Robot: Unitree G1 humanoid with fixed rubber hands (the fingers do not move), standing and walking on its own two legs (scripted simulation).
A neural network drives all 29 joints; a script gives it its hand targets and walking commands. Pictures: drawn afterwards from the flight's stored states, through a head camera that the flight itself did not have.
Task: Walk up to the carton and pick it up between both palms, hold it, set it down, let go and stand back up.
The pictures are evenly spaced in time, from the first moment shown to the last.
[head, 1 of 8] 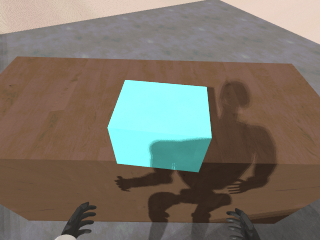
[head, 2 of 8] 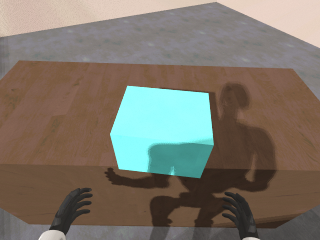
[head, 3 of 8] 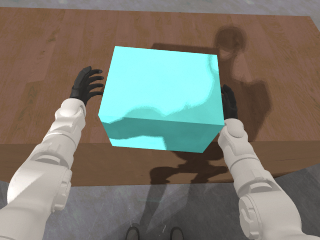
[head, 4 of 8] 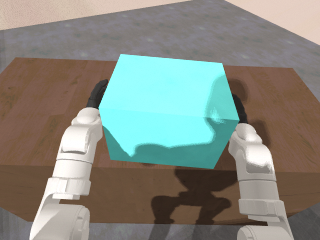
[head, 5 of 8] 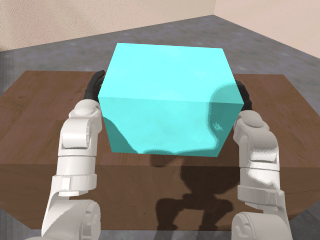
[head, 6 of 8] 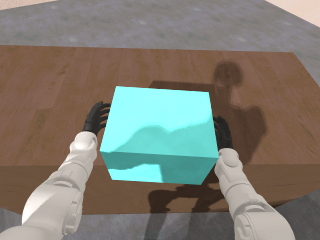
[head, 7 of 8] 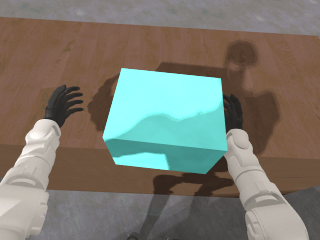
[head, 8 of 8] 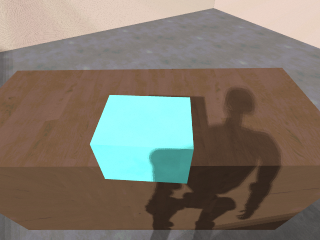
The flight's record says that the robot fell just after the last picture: no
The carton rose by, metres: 0.21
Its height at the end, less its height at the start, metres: +0.00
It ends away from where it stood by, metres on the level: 0.03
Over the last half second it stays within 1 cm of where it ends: yes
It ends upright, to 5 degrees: yes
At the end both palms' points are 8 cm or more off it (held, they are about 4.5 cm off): yes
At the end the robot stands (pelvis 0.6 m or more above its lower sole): yes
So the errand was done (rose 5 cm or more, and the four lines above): yes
